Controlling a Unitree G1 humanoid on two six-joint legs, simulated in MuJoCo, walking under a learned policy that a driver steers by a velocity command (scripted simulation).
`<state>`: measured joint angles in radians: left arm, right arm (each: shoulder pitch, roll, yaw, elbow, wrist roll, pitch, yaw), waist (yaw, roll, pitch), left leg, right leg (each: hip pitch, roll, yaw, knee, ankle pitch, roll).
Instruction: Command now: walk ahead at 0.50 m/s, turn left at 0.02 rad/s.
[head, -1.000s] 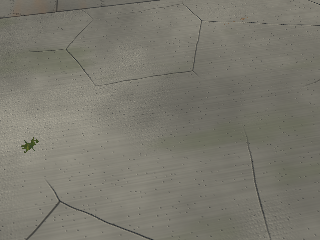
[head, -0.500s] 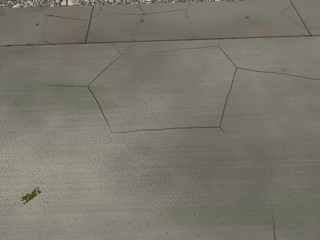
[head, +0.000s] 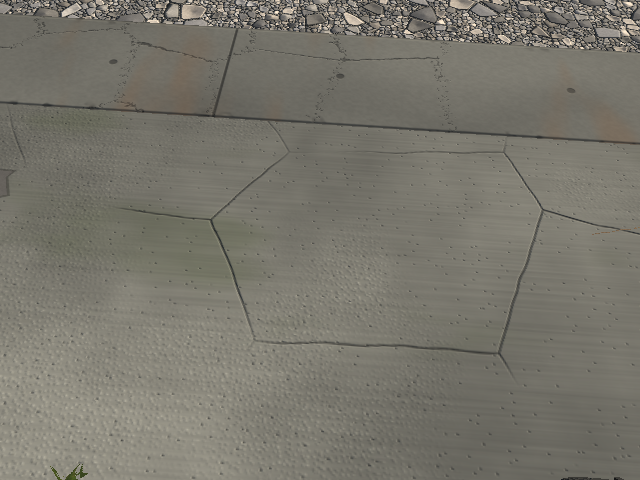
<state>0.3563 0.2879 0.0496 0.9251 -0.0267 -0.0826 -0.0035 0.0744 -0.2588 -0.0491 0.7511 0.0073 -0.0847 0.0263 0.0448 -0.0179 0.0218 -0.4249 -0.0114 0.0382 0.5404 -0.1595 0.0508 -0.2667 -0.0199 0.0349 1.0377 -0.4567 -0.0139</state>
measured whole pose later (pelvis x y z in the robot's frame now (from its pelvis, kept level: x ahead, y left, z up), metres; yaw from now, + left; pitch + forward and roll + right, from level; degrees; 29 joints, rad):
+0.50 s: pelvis +0.28 -0.04 -0.01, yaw +0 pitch +3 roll +1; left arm 0.04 0.26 0.04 0.76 -0.01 -0.09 -0.04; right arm 0.38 -0.28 -0.05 0.94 0.01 -0.06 0.00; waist -0.06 0.00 0.03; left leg -0.13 0.00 -0.02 0.84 -0.51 0.02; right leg -0.49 -0.01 -0.05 0.57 -0.12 -0.05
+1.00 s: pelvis +0.56 +0.00 -0.01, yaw -1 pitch +3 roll -1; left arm 0.38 0.29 0.07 0.94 -0.01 -0.05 0.01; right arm 0.03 -0.26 -0.05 0.79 0.00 -0.09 0.04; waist 0.06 0.00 0.02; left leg -0.50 0.02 0.03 0.54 -0.08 0.06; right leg -0.01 -0.02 -0.04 0.52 -0.44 0.00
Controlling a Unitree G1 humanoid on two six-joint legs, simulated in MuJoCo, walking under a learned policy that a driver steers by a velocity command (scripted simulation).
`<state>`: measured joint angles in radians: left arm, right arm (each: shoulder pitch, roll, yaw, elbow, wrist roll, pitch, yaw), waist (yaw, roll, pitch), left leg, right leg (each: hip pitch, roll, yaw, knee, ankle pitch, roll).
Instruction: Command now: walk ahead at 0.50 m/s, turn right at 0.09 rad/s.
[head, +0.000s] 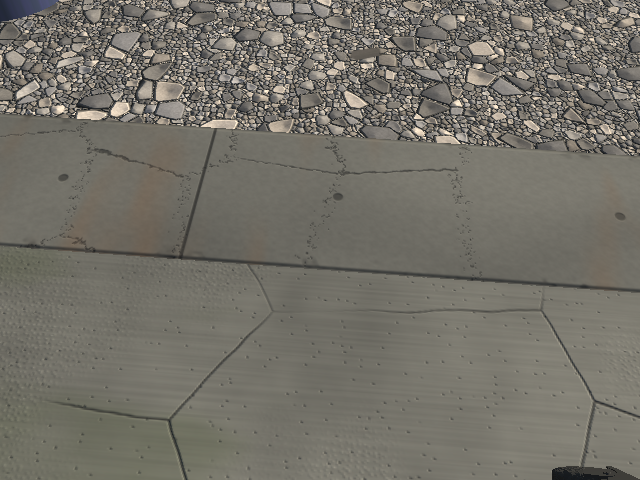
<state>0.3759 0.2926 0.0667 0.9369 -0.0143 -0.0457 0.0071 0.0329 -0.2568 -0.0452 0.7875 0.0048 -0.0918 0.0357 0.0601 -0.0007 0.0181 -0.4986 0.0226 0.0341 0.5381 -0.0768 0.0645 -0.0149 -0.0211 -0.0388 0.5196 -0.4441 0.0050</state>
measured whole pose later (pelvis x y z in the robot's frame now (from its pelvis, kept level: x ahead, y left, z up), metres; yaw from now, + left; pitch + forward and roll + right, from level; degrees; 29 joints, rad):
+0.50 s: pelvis +0.27 -0.02 +0.00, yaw -13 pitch +2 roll +1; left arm 0.08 0.24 0.06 0.74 -0.02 -0.03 -0.06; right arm 0.31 -0.27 -0.07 0.94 0.01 -0.05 -0.02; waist -0.06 -0.02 0.03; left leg 0.13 0.01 0.27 0.29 -0.43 -0.02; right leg -0.57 -0.04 -0.07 0.62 -0.09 -0.09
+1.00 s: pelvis +0.57 -0.09 +0.00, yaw -31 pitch +2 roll -1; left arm 0.39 0.29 0.09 0.75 -0.02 -0.03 0.02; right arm 0.01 -0.28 -0.05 0.72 0.00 -0.12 0.02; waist 0.08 0.03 0.00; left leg -0.46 0.00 -0.06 0.46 -0.03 0.00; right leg -0.08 0.10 0.22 0.51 -0.46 -0.05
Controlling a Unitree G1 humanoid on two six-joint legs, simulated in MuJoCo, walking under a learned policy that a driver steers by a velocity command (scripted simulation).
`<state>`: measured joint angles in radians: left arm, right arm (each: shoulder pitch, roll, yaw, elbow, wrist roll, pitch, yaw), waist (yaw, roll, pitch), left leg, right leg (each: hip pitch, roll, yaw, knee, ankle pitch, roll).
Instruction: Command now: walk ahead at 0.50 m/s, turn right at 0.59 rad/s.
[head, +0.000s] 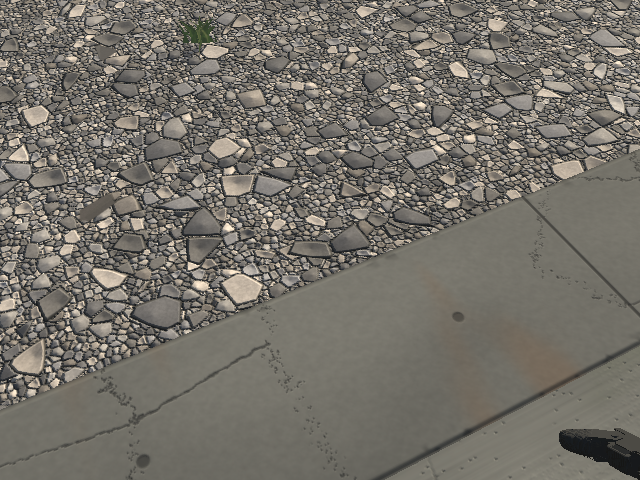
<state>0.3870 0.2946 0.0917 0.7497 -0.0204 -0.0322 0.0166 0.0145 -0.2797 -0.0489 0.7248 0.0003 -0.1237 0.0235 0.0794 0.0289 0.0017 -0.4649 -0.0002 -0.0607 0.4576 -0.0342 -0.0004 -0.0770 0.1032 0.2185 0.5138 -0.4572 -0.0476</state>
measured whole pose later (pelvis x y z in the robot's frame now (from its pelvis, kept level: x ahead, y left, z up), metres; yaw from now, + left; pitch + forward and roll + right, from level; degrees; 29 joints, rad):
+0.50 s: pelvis +0.25 -0.03 +0.00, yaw -16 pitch +2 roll +2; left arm 0.06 0.26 0.06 0.59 0.00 -0.03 -0.04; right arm 0.34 -0.30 -0.07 0.88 0.03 -0.06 0.00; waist -0.09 -0.03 0.05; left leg 0.07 0.05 0.21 0.37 -0.42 -0.05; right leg -0.52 -0.04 -0.02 0.54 -0.01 -0.08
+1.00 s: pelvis +0.37 -0.04 +0.00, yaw -2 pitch +1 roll -2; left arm 0.11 0.29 0.08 0.80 0.00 0.01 0.03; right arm 0.17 -0.30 -0.08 0.74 0.01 0.05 0.01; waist -0.01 -0.01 0.04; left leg -0.35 0.04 0.05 0.61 -0.26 0.02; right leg -0.28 -0.11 -0.23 0.61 -0.33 0.03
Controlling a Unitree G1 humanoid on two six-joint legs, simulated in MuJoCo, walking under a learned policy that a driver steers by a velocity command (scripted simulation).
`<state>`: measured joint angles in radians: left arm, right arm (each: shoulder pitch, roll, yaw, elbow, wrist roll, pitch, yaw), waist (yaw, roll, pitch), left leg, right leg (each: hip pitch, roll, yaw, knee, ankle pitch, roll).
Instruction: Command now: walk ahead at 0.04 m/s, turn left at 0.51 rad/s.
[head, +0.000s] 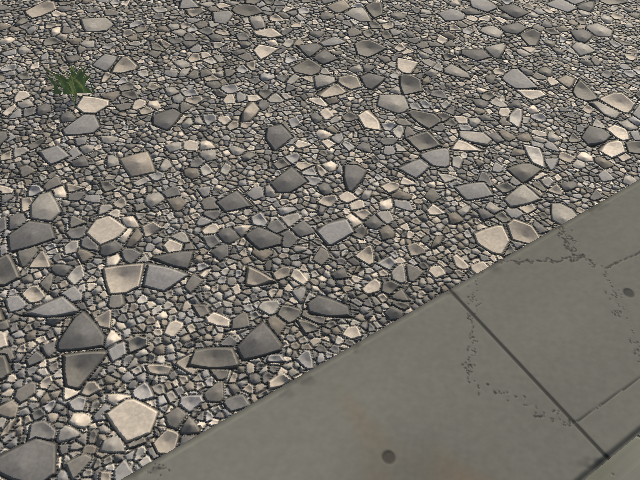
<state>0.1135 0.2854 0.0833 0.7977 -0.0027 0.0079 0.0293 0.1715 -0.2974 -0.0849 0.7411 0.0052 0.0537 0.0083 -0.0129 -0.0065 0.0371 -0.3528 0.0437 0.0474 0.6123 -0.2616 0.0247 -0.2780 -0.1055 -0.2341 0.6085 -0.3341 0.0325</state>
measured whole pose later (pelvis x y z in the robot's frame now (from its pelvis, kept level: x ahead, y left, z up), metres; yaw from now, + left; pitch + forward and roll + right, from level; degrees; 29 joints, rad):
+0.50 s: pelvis +0.03 -0.02 +0.00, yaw +18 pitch +2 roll -1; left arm 0.10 0.29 0.09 0.81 0.00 -0.01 0.01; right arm 0.15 -0.32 -0.08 0.62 0.02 0.06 -0.03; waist -0.01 0.03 0.04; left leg -0.36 -0.12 -0.23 0.60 -0.28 0.02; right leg -0.28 0.04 0.07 0.50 -0.25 0.01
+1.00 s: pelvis +0.00 +0.01 +0.01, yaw +34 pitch +1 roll -1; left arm 0.13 0.34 0.09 0.78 -0.01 0.03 0.02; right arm 0.18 -0.29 -0.06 0.59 -0.01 0.04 0.00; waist 0.01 -0.05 0.07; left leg -0.29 -0.02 0.00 0.54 -0.28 0.04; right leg -0.44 -0.06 -0.01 1.04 -0.54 0.05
